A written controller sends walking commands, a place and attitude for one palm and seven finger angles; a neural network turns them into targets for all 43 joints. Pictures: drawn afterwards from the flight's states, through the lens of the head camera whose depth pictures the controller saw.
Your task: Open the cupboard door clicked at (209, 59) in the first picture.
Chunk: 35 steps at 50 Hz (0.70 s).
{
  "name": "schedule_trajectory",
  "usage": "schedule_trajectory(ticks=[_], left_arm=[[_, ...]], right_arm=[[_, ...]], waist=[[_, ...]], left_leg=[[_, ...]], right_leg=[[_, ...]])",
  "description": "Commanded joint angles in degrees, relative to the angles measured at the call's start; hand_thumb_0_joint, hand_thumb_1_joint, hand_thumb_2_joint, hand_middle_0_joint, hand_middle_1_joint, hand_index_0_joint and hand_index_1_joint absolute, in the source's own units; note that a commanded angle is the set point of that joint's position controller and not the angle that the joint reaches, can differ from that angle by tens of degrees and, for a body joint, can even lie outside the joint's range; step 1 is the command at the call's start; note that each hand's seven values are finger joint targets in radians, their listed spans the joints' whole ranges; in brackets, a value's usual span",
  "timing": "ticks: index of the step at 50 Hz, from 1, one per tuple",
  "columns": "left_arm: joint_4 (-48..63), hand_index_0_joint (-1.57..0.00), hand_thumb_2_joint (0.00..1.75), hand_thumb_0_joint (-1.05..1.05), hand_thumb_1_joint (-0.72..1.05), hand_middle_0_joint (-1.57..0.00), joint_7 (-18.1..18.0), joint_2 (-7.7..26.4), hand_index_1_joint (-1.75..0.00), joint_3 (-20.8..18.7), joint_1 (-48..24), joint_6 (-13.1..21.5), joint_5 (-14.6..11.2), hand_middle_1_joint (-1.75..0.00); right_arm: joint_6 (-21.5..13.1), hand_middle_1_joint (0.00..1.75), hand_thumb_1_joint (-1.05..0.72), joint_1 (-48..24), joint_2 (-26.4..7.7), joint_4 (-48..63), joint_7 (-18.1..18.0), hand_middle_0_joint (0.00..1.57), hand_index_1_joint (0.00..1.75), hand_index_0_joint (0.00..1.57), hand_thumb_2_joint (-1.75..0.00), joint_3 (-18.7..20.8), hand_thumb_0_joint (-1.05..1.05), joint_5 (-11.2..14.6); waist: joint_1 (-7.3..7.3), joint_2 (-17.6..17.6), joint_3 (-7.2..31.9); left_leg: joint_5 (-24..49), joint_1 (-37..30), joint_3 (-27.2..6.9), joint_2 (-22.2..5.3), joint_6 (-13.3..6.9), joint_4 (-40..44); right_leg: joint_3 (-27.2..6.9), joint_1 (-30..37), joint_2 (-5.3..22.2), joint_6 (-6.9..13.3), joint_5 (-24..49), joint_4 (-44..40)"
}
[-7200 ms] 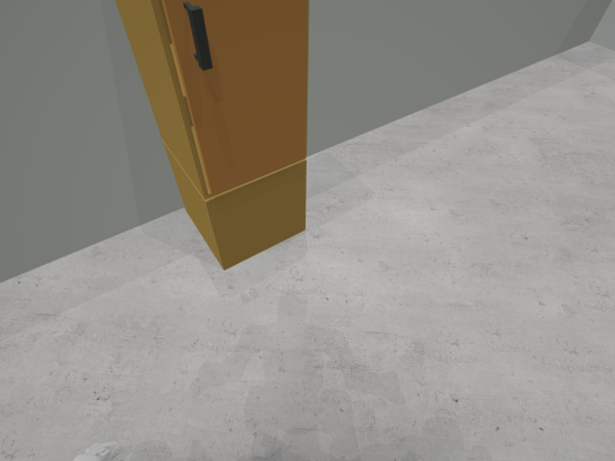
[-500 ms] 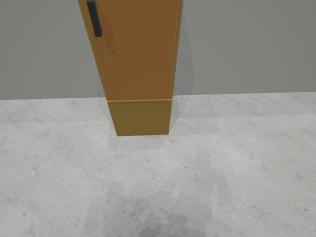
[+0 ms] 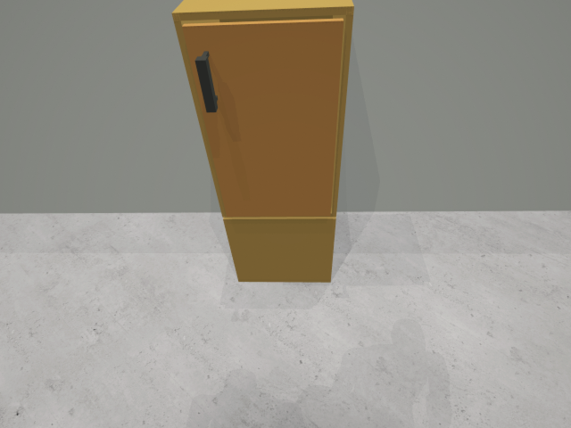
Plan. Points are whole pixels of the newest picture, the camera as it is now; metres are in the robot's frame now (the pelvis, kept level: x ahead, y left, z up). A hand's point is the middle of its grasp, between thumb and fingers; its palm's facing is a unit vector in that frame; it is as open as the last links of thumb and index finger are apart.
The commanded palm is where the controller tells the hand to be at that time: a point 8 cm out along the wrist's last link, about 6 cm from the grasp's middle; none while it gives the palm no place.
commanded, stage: take the last steps up to it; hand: left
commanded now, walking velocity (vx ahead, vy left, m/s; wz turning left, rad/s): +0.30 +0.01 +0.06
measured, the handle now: (208, 81) +0.80 +0.24 +0.13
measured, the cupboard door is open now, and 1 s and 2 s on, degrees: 0 0 0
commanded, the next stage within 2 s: come to a stop and stand still in 0.58 s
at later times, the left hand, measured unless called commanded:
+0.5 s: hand out of the picture +0.06 +0.21 -0.18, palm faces +0.10 -0.99 -0.13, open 7.4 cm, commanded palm none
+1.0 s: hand (201, 321) +0.36 +0.21 -0.17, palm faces +0.00 -0.98 -0.21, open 7.4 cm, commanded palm none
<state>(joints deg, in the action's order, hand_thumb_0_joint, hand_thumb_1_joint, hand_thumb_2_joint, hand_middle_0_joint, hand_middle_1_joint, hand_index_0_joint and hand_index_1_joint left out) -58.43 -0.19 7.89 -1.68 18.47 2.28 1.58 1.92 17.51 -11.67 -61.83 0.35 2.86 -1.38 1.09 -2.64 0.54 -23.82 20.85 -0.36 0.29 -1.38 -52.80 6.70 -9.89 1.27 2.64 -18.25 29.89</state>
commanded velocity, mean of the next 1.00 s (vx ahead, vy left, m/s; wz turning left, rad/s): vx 0.07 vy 0.01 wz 0.00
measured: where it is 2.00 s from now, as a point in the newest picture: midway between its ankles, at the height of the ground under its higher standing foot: outside the picture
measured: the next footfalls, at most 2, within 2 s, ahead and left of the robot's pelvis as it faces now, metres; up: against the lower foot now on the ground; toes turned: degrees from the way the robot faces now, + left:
left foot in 0.40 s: +0.23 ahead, +0.16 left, +0.00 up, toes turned +9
right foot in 0.82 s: +0.37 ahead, -0.08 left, +0.00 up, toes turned -7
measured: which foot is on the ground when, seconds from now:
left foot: up 0.00-0.38, down 0.40-0.86, up 0.88-1.00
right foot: down 0.00-0.40, up 0.42-0.80, down 0.82-1.00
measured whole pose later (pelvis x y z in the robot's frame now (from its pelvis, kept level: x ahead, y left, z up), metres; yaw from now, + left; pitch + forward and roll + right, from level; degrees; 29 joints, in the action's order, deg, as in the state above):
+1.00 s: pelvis +0.25 +0.05 -0.01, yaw +1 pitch -1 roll +1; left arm -56.6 -1.9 7.5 -1.6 5.4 -0.4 1.7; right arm 2.1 15.1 -8.6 -62.0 -1.7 3.0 0.0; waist -1.6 -1.0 -6.4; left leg -32.9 18.3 2.4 0.1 1.3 -53.5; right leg 6.5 -20.9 5.0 1.0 -9.8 31.9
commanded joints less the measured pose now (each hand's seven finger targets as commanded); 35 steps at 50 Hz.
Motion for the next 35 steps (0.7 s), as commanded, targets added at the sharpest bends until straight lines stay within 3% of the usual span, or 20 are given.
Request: schedule_trajectory(ticks=[1, 3, 6, 10, 13, 15, 16, 17, 18, 19, 20, 21, 22, 23, 24, 25, 27, 29, 33, 35], left_arm=[[0.38, -0.2, 0.9, 0.0, 0.9, -0.2, -0.95, 7.02, -0.3, -1.34, 3.95, 1.44, -0.4, -0.3], [-1.12, -0.2, 0.9, 0.0, 0.9, -0.2, -0.92, 5.69, -0.3, -0.89, 6.51, 2.01, -0.55, -0.3], [-3.21, -0.2, 0.9, 0.0, 0.9, -0.2, -1.12, 5.41, -0.3, -0.85, 9.97, 2.69, -0.45, -0.3], [-5.67, -0.2, 0.9, 0.0, 0.9, -0.2, -1.29, 5.33, -0.3, -0.99, 12.86, 2.93, -0.12, -0.3], [-6.92, -0.2, 0.9, 0.0, 0.9, -0.2, -1.42, 5.35, -0.3, -0.96, 14.02, 2.57, -0.04, -0.3], [-7.29, -0.2, 0.9, 0.0, 0.9, -0.2, -1.55, 6.25, -0.3, -1.36, 13.64, 2.12, 0.17, -0.3], [-7.24, -0.2, 0.9, 0.0, 0.9, -0.2, -1.57, 6.18, -0.3, -1.5, 13.35, 1.9, 0.16, -0.3], [-7.25, -0.2, 0.9, 0.0, 0.9, -0.2, -1.51, 6.7, -0.3, -1.65, 11.99, 1.78, -0.03, -0.3], [-7.11, -0.2, 0.9, 0.0, 0.9, -0.2, -1.47, 6.54, -0.3, -1.72, 11.37, 1.6, -0.3, -0.3], [-6.88, -0.2, 0.9, 0.0, 0.9, -0.2, -1.26, 4.77, -0.3, -1.43, 12.47, 1.57, -0.66, -0.3], [-5.54, -0.2, 0.9, 0.0, 0.9, -0.2, -0.74, 1.61, -0.3, -0.89, 14.16, 1.34, -1.26, -0.3], [-3.59, -0.2, 0.9, 0.0, 0.9, -0.2, -0.92, 2.36, -0.3, -0.72, 10.61, 1.35, -0.95, -0.3], [-3.17, -0.2, 0.9, 0.0, 0.9, -0.2, -0.97, 2.53, -0.3, -0.88, 6.63, 1.08, -1.0, -0.3], [-2.93, -0.2, 0.9, 0.0, 0.9, -0.2, -0.57, 2.62, -0.3, -1.32, 3.18, 0.9, -0.74, -0.3], [-3.08, -0.2, 0.9, 0.0, 0.9, -0.2, -0.1, 2.37, -0.3, -1.49, 2.63, 0.61, -0.37, -0.3], [-3.57, -0.2, 0.9, 0.0, 0.9, -0.2, 0.18, 1.75, -0.3, -1.45, 3.48, 0.1, -0.18, -0.3], [-3.81, -0.2, 0.9, 0.0, 0.9, -0.2, 0.22, 0.26, -0.3, -1.62, 6.2, -1.16, 0.14, -0.3], [-2.83, -0.2, 0.9, 0.0, 0.9, -0.2, 0.43, 0.57, -0.3, -1.64, 5.51, -1.81, 0.13, -0.3], [0.22, -0.2, 0.9, 0.0, 0.9, -0.2, 0.63, 2.17, -0.3, -1.52, -1.09, -2.17, 0.07, -0.3], [1.59, -0.2, 0.9, 0.0, 0.9, -0.2, 0.37, 2.81, -0.3, -1.28, -4.47, -1.96, -0.22, -0.3]], right_arm=[[-1.93, 0.3, -0.9, -2.93, -2.59, 4.23, 0.92, 0.2, 0.3, 0.2, -0.9, 1.58, 0.0, -0.48], [-1.92, 0.3, -0.9, -2.01, -1.36, 3.55, 0.88, 0.2, 0.3, 0.2, -0.9, 1.5, 0.0, -0.34], [-2.27, 0.3, -0.9, -4.34, -0.92, 4.06, 0.97, 0.2, 0.3, 0.2, -0.9, 1.47, 0.0, -0.19], [-2.85, 0.3, -0.9, -8.85, 0.04, 5.38, 1.21, 0.2, 0.3, 0.2, -0.9, 1.06, 0.0, 0.03], [-3.55, 0.3, -0.9, -12.34, 1.44, 6.2, 1.42, 0.2, 0.3, 0.2, -0.9, 0.29, 0.0, 0.14], [-4.07, 0.3, -0.9, -12.3, 1.46, 6.29, 1.4, 0.2, 0.3, 0.2, -0.9, 0.26, 0.0, 0.3], [-4.32, 0.3, -0.9, -11.3, 1.36, 6.06, 1.22, 0.2, 0.3, 0.2, -0.9, 0.3, 0.0, 0.28], [-4.64, 0.3, -0.9, -7.63, 0.77, 4.89, 0.86, 0.2, 0.3, 0.2, -0.9, 0.38, 0.0, 0.13], [-5.09, 0.3, -0.9, -1.41, -0.42, 2.76, 0.26, 0.2, 0.3, 0.2, -0.9, 0.61, 0.0, -0.17], [-5.58, 0.3, -0.9, 7.07, -4.43, 0.37, -0.54, 0.2, 0.3, 0.2, -0.9, 1.44, 0.0, -0.5], [-5.66, 0.3, -0.9, 12.75, -11.07, -0.73, -1.26, 0.2, 0.3, 0.2, -0.9, 2.89, 0.0, -0.71], [-5.11, 0.3, -0.9, 14.55, -11.89, -1.32, -1.67, 0.2, 0.3, 0.2, -0.9, 2.8, 0.0, 0.06], [-5.15, 0.3, -0.9, 10.62, -10.62, -0.62, -2.06, 0.2, 0.3, 0.2, -0.9, 2.63, 0.0, 0.3], [-5.25, 0.3, -0.9, 6.26, -7.52, 0.53, -1.99, 0.2, 0.3, 0.2, -0.9, 2.09, 0.0, 0.19], [-5.67, 0.3, -0.9, 3.39, -4.67, 1.2, -1.98, 0.2, 0.3, 0.2, -0.9, 1.05, 0.0, 0.03], [-6.16, 0.3, -0.9, 1.61, -2.72, 1.3, -2.02, 0.2, 0.3, 0.2, -0.9, 0.55, 0.0, 0.13], [-6.51, 0.3, -0.9, -0.4, -1.4, 2.21, -1.98, 0.2, 0.3, 0.2, -0.9, 0.43, 0.0, 0.05], [-6.46, 0.3, -0.9, -0.97, -2.14, 2.82, -1.88, 0.2, 0.3, 0.2, -0.9, 0.37, 0.0, 0.19], [-6.04, 0.3, -0.9, 0.34, -3.55, 2.41, -1.7, 0.2, 0.3, 0.2, -0.9, 0.65, 0.0, 0.02], [-5.71, 0.3, -0.9, 1.16, -3.52, 2.01, -1.83, 0.2, 0.3, 0.2, -0.9, 0.51, 0.0, -0.17]], waist=[[-1.18, 7.66, -10.47], [-0.97, 9.37, -9.03], [-0.07, 8.03, -8.17], [1.06, 9.26, -8.55], [2.05, 10.35, -8.52], [1.9, 11.35, -8.09], [1.24, 11.1, -7.86], [-0.92, 10.34, -6.13], [-3.57, 8.46, -3.01], [-6.6, 1.64, 3.56], [-6.9, -13.28, 8.98], [-7.79, -11.1, 9.64], [-7.06, -8.21, 6.38], [-5.92, -4.01, -0.32], [-4.2, -2.09, -3.41], [-2.31, -0.14, -4.43], [-0.23, -2.68, -4.16], [0.31, -2.68, -4.55], [-0.51, -2.87, -6.11], [-1.16, -1.96, -6.26]], left_leg=[[10.24, 15.01, -0.36, -5.09, 1.7, -10.19], [13.41, 14.7, 0.83, -5.13, 2.55, -9.23], [14.71, 17.53, 1.73, -6.1, 2.98, -6.39], [13.46, 18.73, 3.7, -6.79, 2.68, 1.25], [12.37, 14.11, 6.19, -5.64, 1.74, 9.5], [9.74, 9.48, 6.79, -4.9, 0.48, 13.47], [9.43, 5.9, 7.38, -4.13, -0.03, 15.48], [10.35, 0.91, 8.95, -2.39, -0.41, 19.17], [13.31, -9.61, 9.91, -0.77, -0.89, 23.68], [17.36, -24.5, 3.75, -6.26, -2.62, 25.76], [22.48, -35.22, -16.87, -21.61, -8.09, 28.84], [21.58, -33.6, -22.46, -26.44, -11.18, 34.64], [18.76, -27.58, -20.74, -26.63, -11.34, 36.69], [17.44, -19.64, -16.7, -24.7, -10.78, 38.12], [18.31, -14.23, -12.75, -22.44, -9.67, 39.41], [19.64, -9.83, -8.71, -20.85, -8.39, 40.33], [20.41, -5.64, -2.58, -18.05, -7.77, 41.5], [21.12, -6.06, -0.37, -16.99, -8.25, 42.47], [23.58, -8.57, 1.26, -16.56, -8.37, 42.13], [31.36, -9.5, 1.07, -16.86, -8.35, 39.27]], right_leg=[[-15.77, -1.73, 15.21, 2.79, -8.81, -24.24], [-10.86, 0.06, 13.15, 2.38, -0.04, -23.59], [-9.66, 4.77, 13.93, 3.97, 7.27, -22.76], [-8.7, 8.36, 14.81, 5.44, 13.93, -20.92], [-6.75, 8.21, 14.45, 5.17, 21.08, -18.38], [-6.76, 8.07, 15.24, 5.2, 22.49, -15.99], [-6.76, 6.95, 15.1, 5.02, 23.61, -14.26], [-4.7, 6.96, 13.61, 4.23, 28.16, -9.63], [-2.44, 3.88, 11.37, 2.89, 32.28, -0.59], [-0.67, -3.56, 8.54, 0.87, 25.83, 12.6], [2.57, -18.12, 1.14, -1.97, -5.07, 28.85], [-2.59, -22.23, 0.16, -1.18, -15.79, 38.16], [-4.78, -24.79, 2.62, -0.91, -12.67, 43.03], [-5.54, -25.5, 5.08, -1.1, -8.21, 43.85], [-5.89, -24.06, 6.27, -1.54, -5.05, 42.26], [-5.79, -21.09, 7.08, -2.01, -3.27, 39.4], [-4.83, -17.56, 6.86, -2.84, -0.51, 34.72], [-4.22, -18.2, 6.76, -3.47, 2.1, 29.8], [-3.18, -18.24, 6.27, -4.07, 5.18, 19.34], [-2.93, -15.76, 5.5, -3.94, 5.02, 13.3]])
